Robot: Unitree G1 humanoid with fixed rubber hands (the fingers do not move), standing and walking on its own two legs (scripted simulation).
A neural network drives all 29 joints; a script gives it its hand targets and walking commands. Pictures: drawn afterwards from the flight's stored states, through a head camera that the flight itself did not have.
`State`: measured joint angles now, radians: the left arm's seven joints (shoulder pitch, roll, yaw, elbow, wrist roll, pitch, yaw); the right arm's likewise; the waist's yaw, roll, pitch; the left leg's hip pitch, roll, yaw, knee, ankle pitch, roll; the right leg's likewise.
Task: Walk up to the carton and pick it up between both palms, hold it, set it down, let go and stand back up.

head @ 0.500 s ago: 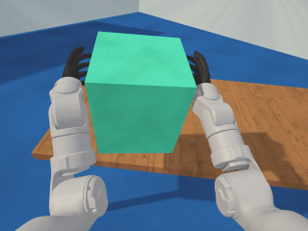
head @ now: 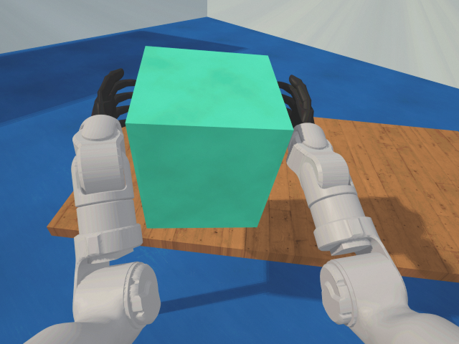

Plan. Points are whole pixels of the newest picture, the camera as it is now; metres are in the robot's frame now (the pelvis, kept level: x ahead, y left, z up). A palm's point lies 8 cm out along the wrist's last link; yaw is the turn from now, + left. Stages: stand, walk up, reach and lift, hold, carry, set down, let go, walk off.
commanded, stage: hold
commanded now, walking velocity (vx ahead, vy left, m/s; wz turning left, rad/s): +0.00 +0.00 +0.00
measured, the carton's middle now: (205, 144) +0.39 +0.01 +0.18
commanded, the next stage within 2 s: none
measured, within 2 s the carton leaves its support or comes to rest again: neither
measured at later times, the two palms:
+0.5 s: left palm (107, 126) +0.36 +0.16 +0.24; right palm (295, 124) +0.37 -0.14 +0.24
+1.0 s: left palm (107, 126) +0.36 +0.16 +0.24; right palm (296, 125) +0.37 -0.14 +0.23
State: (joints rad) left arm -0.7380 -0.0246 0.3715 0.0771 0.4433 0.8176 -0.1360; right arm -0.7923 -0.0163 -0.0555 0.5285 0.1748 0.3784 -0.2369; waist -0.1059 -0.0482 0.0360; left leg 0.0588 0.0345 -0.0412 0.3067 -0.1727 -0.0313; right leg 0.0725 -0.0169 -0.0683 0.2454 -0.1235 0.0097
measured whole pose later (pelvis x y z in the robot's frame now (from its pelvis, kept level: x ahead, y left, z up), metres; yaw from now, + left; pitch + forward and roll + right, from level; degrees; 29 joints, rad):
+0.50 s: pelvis +0.00 +0.00 +0.00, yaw +0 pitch -11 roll -1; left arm -0.73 -0.02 0.38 0.12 0.44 0.80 -0.14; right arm -0.81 -0.02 -0.05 0.57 0.18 0.37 -0.24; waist -0.10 -0.07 0.04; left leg 0.06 0.04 -0.05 0.31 -0.18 -0.04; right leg 0.08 -0.01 -0.08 0.25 -0.13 0.01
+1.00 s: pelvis +0.00 +0.00 +0.00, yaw +0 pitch -11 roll -1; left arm -0.74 -0.02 0.38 0.12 0.44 0.80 -0.14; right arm -0.81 -0.02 -0.06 0.57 0.17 0.37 -0.24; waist -0.10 -0.06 0.04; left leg 0.06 0.04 -0.04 0.30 -0.17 -0.03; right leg 0.07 -0.01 -0.07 0.25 -0.13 0.01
